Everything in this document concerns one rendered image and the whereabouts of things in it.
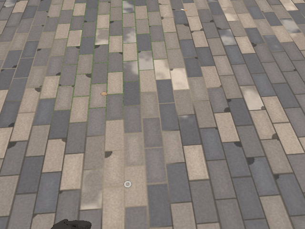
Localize robot left hand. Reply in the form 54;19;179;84
51;219;92;229

